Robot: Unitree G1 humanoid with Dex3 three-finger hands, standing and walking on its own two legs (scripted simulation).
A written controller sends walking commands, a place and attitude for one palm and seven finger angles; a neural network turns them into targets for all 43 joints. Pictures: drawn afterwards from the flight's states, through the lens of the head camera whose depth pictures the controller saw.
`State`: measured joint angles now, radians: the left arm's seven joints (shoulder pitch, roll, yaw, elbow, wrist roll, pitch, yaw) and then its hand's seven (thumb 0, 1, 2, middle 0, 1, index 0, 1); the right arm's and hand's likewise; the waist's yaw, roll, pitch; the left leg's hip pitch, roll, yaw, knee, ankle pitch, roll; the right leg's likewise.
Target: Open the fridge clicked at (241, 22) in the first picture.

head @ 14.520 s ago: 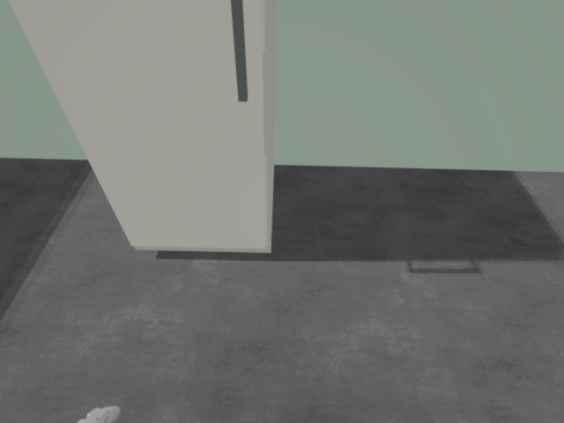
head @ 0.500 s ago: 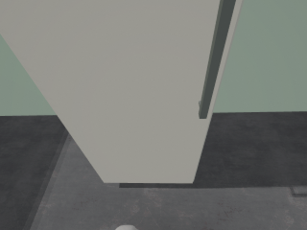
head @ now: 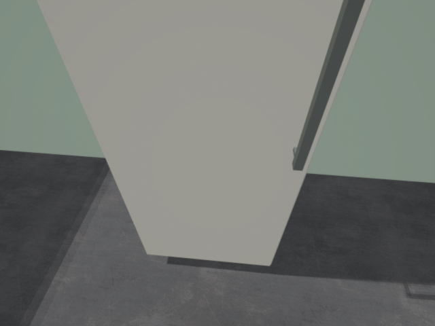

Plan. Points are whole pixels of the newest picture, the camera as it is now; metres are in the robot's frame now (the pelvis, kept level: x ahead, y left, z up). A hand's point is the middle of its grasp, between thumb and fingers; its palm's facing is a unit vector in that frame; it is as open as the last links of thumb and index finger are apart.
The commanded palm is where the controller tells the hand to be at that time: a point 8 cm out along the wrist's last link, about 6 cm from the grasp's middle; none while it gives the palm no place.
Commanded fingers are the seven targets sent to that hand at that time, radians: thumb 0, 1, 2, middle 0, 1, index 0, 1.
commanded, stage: come to a stop and stand still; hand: right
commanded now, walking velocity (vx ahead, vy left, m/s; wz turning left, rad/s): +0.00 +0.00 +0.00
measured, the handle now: (317, 94) +0.49 -0.14 +0.21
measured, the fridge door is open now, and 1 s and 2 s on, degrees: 0 0 0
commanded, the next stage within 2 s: look again from close up in 0.30 s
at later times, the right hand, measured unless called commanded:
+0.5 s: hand out of the picture +0.00 -0.18 -0.18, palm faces +0.04 +0.98 -0.18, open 7.4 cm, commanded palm none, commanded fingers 0.00 -0.90 -0.90 0.20 0.30 0.20 0.30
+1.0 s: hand out of the picture +0.01 -0.20 -0.19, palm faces +0.01 +0.99 -0.16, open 7.4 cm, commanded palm none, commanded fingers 0.00 -0.90 -0.90 0.20 0.30 0.20 0.30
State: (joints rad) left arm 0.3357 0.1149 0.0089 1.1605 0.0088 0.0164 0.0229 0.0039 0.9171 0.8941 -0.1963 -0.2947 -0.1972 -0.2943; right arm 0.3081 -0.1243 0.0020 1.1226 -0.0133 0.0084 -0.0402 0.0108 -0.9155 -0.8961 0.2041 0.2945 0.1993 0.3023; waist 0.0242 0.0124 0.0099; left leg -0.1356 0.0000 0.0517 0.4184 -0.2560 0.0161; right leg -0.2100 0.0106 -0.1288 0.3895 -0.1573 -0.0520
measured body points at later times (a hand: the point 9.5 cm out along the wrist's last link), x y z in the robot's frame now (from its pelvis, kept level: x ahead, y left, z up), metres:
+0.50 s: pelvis +0.01 -0.02 -0.01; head +0.01 -0.01 +0.44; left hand +0.01 +0.20 -0.17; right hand +0.00 -0.23 -0.17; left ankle -0.02 +0.10 -0.74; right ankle +0.04 -0.08 -0.74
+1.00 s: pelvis +0.02 -0.03 +0.00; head +0.03 -0.05 +0.45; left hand +0.05 +0.20 -0.15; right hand +0.01 -0.25 -0.17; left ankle -0.02 +0.10 -0.74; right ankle +0.04 -0.08 -0.74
